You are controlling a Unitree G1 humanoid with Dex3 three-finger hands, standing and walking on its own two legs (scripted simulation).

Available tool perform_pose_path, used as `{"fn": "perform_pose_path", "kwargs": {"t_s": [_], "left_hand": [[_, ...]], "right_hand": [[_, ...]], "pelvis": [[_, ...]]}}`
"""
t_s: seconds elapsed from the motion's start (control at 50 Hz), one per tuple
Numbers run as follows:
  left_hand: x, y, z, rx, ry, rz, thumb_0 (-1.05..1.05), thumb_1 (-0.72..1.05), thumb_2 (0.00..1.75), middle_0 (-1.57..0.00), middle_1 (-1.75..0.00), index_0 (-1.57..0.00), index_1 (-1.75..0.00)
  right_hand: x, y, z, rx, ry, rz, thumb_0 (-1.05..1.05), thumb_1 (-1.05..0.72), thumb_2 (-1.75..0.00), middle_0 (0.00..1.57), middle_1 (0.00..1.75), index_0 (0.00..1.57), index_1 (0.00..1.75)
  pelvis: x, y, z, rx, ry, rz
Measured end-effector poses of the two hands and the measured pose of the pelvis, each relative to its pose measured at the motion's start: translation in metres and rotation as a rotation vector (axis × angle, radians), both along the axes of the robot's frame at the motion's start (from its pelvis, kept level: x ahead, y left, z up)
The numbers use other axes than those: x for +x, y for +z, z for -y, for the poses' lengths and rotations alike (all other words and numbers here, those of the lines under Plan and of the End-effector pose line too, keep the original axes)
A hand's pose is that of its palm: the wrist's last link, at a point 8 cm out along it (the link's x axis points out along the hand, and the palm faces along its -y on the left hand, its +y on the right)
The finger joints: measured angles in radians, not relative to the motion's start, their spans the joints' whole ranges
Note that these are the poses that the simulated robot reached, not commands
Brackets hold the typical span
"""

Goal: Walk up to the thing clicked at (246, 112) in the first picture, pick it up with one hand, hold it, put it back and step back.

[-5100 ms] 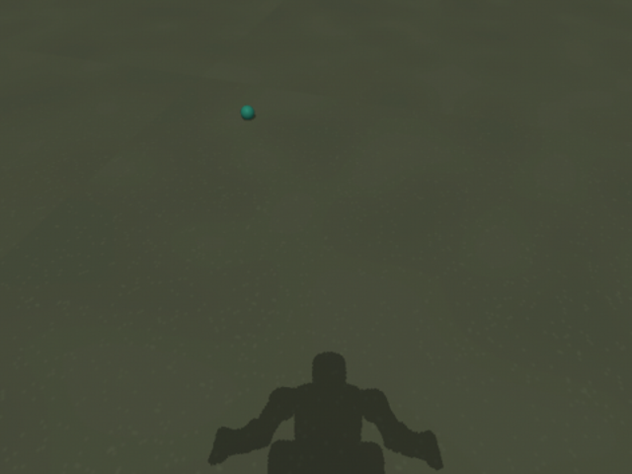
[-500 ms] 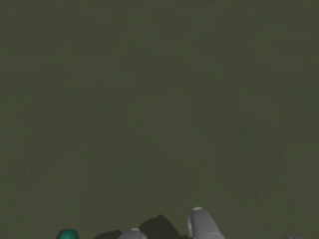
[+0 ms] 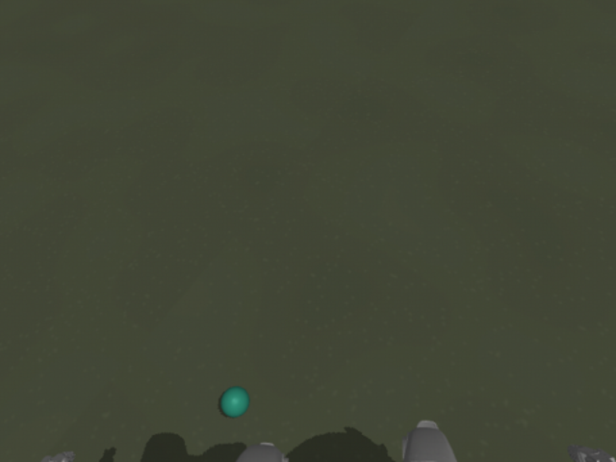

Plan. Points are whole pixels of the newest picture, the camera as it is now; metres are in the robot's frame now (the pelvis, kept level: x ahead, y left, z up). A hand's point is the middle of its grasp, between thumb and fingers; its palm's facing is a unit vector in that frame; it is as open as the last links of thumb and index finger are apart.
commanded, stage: walk up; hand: left
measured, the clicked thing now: (235, 401) +0.35 +0.29 -0.68
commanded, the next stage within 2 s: none
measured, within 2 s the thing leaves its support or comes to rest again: neither
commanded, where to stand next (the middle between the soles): -0.03 +0.17 m, yaw -9 degrees
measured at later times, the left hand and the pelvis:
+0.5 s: hand out of the picture -0.06 +0.46 -0.10, palm faces -0.08 -0.85 -0.52, open 7.4 cm; pelvis -0.13 +0.18 +0.02, yaw -4 degrees
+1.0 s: hand out of the picture -0.02 +0.50 -0.11, palm faces -0.25 -0.91 -0.35, open 7.4 cm; pelvis -0.12 +0.23 +0.05, yaw -11 degrees
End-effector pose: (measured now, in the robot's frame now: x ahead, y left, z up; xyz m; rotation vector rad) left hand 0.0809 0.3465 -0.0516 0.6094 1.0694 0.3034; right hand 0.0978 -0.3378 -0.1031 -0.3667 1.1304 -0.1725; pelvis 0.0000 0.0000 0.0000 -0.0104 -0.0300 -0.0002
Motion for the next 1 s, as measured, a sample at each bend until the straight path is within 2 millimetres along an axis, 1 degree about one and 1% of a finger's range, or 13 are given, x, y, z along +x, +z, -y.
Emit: {"fn": "perform_pose_path", "kwargs": {"t_s": [0.06, 0.12, 0.18, 0.24, 0.38, 0.44, 0.5, 0.56, 0.62, 0.72, 0.82, 0.92, 1.0], "left_hand": [[-0.016, -0.013, -0.051, 0.022, 0.022, 0.0, 0.0, 0.89, 0.89, -0.21, -0.3, -0.21, -0.3], [-0.033, -0.018, -0.081, 0.026, 0.068, -0.038, 0.0, 0.9, 0.9, -0.21, -0.3, -0.21, -0.3], [-0.047, -0.018, -0.095, -0.009, 0.076, -0.058, 0.0, 0.9, 0.9, -0.2, -0.3, -0.2, -0.3], [-0.064, -0.017, -0.099, -0.051, 0.061, -0.079, 0.0, 0.9, 0.9, -0.2, -0.3, -0.2, -0.3], [-0.114, -0.017, -0.112, -0.084, -0.001, -0.111, 0.0, 0.9, 0.9, -0.21, -0.3, -0.2, -0.3], [-0.133, -0.011, -0.13, -0.088, 0.013, -0.091, 0.0, 0.9, 0.89, -0.21, -0.3, -0.21, -0.3], [-0.143, -0.006, -0.153, -0.089, 0.019, -0.066, 0.0, 0.89, 0.89, -0.21, -0.3, -0.21, -0.3], [-0.144, -0.009, -0.179, -0.109, -0.001, -0.043, 0.0, 0.89, 0.9, -0.21, -0.3, -0.21, -0.3], [-0.14, -0.02, -0.205, -0.131, -0.008, -0.018, 0.0, 0.89, 0.9, -0.21, -0.3, -0.21, -0.3], [-0.132, -0.021, -0.225, -0.188, -0.035, -0.054, 0.01, 0.9, 0.9, -0.2, -0.3, -0.2, -0.3], [-0.127, -0.019, -0.232, -0.236, -0.05, -0.107, 0.0, 0.9, 0.9, -0.2, -0.3, -0.2, -0.3], [-0.119, -0.021, -0.223, -0.253, -0.062, -0.179, 0.0, 0.9, 0.9, -0.2, -0.3, -0.2, -0.3], [-0.094, -0.023, -0.199, -0.26, -0.107, -0.203, 0.01, 0.9, 0.9, -0.2, -0.3, -0.2, -0.3]], "right_hand": [[-0.021, 0.0, -0.03, -0.039, 0.002, 0.006, 0.01, -0.91, -0.89, 0.2, 0.29, 0.2, 0.3], [-0.049, 0.006, -0.062, -0.034, -0.026, -0.006, 0.01, -0.91, -0.89, 0.2, 0.29, 0.2, 0.3], [-0.074, 0.014, -0.093, -0.018, -0.046, -0.023, 0.01, -0.91, -0.89, 0.2, 0.29, 0.21, 0.3], [-0.091, 0.016, -0.118, 0.002, -0.047, -0.026, 0.01, -0.91, -0.89, 0.2, 0.3, 0.21, 0.3], [-0.121, -0.008, -0.167, 0.053, -0.074, 0.002, 0.01, -0.91, -0.89, 0.2, 0.3, 0.21, 0.3], [-0.137, -0.01, -0.193, 0.074, -0.075, -0.015, 0.01, -0.91, -0.89, 0.2, 0.29, 0.21, 0.3], [-0.156, -0.008, -0.216, 0.091, -0.078, -0.016, 0.01, -0.91, -0.89, 0.2, 0.29, 0.21, 0.3], [-0.179, -0.003, -0.235, 0.078, -0.091, -0.022, 0.01, -0.91, -0.89, 0.2, 0.3, 0.21, 0.3], [-0.208, -0.001, -0.25, 0.018, -0.102, -0.021, 0.01, -0.91, -0.89, 0.2, 0.3, 0.21, 0.3], [-0.263, 0.028, -0.265, -0.04, -0.182, -0.059, 0.01, -0.91, -0.89, 0.21, 0.3, 0.21, 0.3], [-0.301, 0.06, -0.261, -0.104, -0.249, -0.127, 0.01, -0.91, -0.89, 0.21, 0.3, 0.21, 0.3], [-0.311, 0.077, -0.25, -0.138, -0.289, -0.16, 0.01, -0.9, -0.89, 0.21, 0.3, 0.21, 0.3], [-0.302, 0.075, -0.239, -0.127, -0.303, -0.159, 0.01, -0.91, -0.89, 0.2, 0.3, 0.21, 0.3]], "pelvis": [[-0.02, -0.011, -0.036, 0.02, -0.015, 0.016], [-0.035, -0.005, -0.059, -0.023, -0.014, 0.018], [-0.049, 0.006, -0.076, -0.028, -0.014, 0.008], [-0.063, 0.013, -0.095, -0.025, -0.027, 0.002], [-0.103, 0.008, -0.141, -0.027, -0.078, 0.01], [-0.119, 0.012, -0.162, -0.01, -0.077, 0.021], [-0.132, 0.015, -0.184, 0.011, -0.073, 0.021], [-0.14, 0.014, -0.208, 0.022, -0.068, 0.016], [-0.147, 0.007, -0.231, 0.039, -0.07, 0.028], [-0.15, 0.024, -0.246, 0.023, -0.095, 0.044], [-0.145, 0.04, -0.249, 0.006, -0.124, 0.038], [-0.133, 0.047, -0.243, 0.01, -0.157, 0.02], [-0.121, 0.046, -0.232, 0.017, -0.186, 0.008]]}}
